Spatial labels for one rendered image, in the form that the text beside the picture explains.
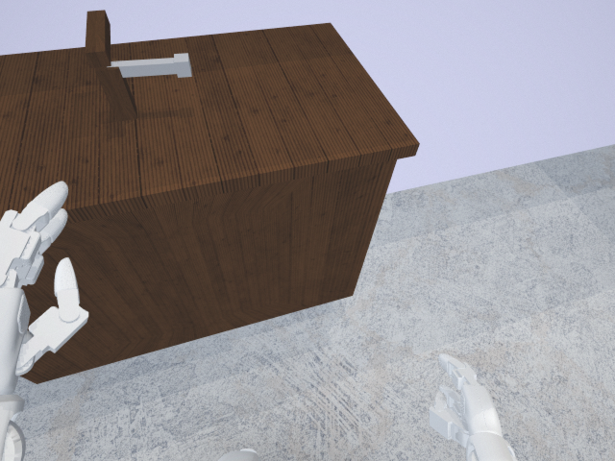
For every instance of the counter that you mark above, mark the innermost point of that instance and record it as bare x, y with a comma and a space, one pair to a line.
200, 204

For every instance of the left robot forearm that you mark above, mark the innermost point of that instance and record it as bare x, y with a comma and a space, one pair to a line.
12, 440

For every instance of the left robot hand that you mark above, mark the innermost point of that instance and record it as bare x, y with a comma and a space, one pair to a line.
24, 237

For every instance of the tap lever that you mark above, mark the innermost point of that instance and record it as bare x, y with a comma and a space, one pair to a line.
179, 65

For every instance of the right robot forearm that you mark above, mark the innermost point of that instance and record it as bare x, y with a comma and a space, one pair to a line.
486, 446

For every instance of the right robot hand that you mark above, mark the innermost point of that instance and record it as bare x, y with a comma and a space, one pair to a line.
470, 412

